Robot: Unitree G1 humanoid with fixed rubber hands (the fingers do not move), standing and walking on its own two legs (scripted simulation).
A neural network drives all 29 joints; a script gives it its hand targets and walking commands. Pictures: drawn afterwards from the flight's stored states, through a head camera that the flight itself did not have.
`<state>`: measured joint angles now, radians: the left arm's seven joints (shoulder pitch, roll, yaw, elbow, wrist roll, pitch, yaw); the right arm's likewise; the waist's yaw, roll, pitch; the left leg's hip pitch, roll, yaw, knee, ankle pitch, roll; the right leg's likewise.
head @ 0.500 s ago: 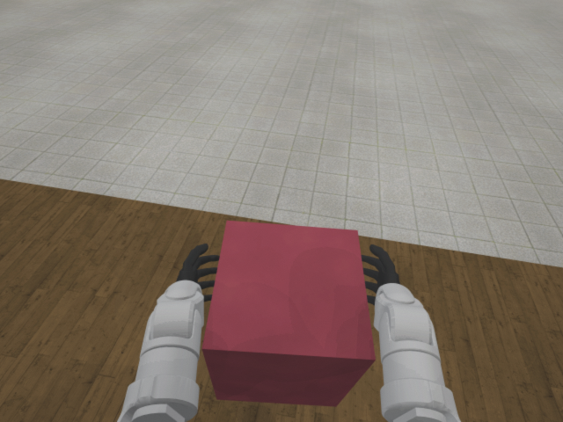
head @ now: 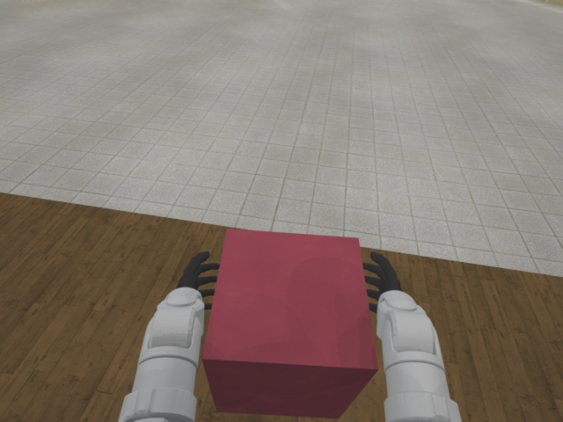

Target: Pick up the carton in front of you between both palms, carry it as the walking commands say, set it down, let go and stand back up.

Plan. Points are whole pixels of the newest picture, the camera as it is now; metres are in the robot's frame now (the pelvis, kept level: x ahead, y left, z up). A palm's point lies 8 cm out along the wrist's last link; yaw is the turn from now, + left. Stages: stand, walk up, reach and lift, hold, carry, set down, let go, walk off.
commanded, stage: reach and lift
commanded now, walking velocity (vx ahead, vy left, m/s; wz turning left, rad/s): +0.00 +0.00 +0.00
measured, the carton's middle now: (285, 327) +0.29 +0.00 -0.05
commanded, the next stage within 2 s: hold in 0.14 s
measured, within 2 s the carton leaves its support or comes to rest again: neither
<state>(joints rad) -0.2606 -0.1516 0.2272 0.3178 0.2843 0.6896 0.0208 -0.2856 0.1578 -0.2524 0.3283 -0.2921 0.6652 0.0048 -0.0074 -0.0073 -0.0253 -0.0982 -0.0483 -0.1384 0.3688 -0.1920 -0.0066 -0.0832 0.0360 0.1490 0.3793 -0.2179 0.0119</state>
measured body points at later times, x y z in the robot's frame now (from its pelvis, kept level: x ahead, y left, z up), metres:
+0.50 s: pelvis -0.01 +0.00 +0.00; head -0.06 +0.00 +0.45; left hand +0.29 +0.15 +0.04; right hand +0.30 -0.15 +0.05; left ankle +0.01 +0.13 -0.75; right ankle +0.00 -0.13 -0.75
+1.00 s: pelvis -0.01 +0.00 +0.00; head -0.06 +0.00 +0.45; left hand +0.29 +0.15 +0.04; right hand +0.30 -0.15 +0.05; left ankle +0.01 +0.13 -0.75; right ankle +0.00 -0.13 -0.75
